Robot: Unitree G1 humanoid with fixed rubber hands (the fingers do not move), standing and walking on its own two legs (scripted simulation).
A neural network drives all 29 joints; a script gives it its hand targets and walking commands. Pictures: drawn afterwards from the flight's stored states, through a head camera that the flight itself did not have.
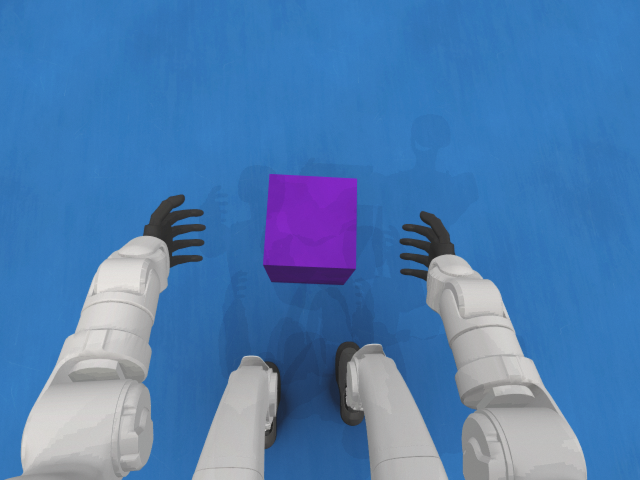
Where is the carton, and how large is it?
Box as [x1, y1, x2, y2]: [263, 174, 356, 284]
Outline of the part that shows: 269,174 263,265 271,281 343,284 355,269 356,179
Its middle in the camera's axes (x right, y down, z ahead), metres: -0.03 -0.02 +0.98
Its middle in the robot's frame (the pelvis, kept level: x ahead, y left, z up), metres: +0.53 -0.01 -0.56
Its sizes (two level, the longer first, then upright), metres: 0.210 0.200 0.250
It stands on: the floor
